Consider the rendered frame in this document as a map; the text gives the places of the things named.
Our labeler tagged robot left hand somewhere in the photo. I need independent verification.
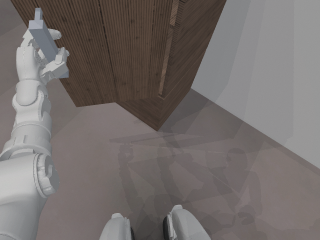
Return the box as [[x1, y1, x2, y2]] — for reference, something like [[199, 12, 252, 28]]
[[16, 28, 70, 87]]

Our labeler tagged robot right thigh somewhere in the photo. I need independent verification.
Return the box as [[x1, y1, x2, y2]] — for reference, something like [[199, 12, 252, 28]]
[[166, 209, 211, 240]]

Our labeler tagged robot left forearm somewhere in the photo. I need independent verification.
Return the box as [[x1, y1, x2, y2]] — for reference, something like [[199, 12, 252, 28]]
[[0, 80, 53, 162]]

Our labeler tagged cupboard door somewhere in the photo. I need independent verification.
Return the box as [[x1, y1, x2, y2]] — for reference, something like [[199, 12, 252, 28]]
[[10, 0, 173, 107]]

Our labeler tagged robot right shin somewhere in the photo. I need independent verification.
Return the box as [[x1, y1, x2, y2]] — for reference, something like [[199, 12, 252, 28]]
[[168, 205, 183, 240]]

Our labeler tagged handle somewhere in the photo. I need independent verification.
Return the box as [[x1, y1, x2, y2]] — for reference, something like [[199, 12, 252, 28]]
[[28, 7, 69, 79]]

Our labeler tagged robot left upper arm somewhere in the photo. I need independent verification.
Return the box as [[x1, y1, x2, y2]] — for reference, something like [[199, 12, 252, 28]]
[[0, 153, 60, 240]]

